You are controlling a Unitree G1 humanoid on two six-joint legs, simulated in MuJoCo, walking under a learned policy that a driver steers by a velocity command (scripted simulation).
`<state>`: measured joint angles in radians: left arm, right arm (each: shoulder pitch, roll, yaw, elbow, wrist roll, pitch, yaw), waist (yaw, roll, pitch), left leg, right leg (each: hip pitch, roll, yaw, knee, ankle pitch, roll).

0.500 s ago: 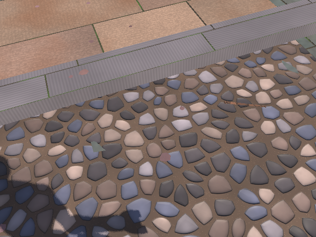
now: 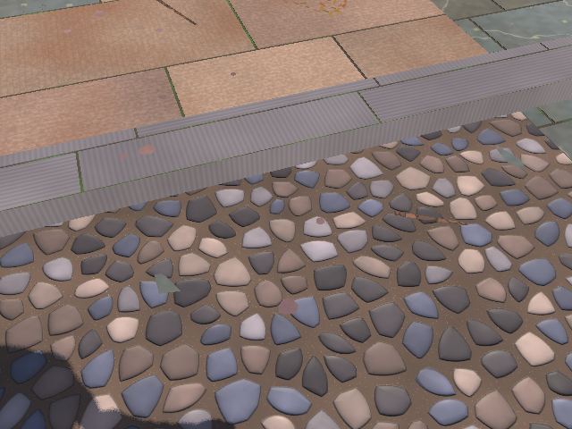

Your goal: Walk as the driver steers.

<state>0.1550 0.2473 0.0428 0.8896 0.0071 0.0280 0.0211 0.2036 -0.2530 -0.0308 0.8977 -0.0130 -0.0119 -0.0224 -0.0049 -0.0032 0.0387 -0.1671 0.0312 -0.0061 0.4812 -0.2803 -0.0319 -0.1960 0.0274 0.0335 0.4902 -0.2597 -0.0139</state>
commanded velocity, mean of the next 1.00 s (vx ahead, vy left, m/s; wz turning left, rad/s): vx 0.13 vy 0.00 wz -0.01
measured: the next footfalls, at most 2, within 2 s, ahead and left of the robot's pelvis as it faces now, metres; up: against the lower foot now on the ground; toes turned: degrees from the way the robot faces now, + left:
right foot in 1.20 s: +0.41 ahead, -0.09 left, +0.00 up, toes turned -1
left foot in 1.56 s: +0.39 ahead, +0.14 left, +0.00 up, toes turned +2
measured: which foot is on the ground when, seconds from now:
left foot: down 0.00-1.00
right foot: down 0.00-0.82, up 0.84-1.00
